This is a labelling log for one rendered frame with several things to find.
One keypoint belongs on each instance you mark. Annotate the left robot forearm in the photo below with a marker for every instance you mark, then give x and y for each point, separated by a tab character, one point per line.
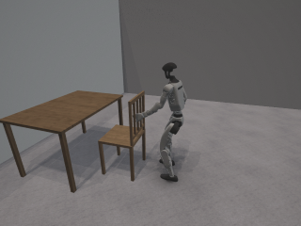
152	110

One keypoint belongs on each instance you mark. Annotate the right robot shin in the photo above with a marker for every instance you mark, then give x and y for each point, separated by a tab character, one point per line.
169	145

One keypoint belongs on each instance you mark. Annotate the robot left foot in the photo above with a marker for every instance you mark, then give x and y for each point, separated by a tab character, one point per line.
167	177

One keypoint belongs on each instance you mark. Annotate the robot left upper arm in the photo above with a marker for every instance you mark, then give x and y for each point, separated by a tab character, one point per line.
167	89

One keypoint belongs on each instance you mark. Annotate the chair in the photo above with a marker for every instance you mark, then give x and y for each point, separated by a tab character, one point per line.
127	136

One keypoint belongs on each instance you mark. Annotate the robot right upper arm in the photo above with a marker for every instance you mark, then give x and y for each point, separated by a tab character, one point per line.
184	94

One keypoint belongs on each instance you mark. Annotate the table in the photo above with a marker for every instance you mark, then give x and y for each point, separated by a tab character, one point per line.
59	116

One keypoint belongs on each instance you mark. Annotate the robot left hand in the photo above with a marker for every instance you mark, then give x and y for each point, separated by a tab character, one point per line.
138	117

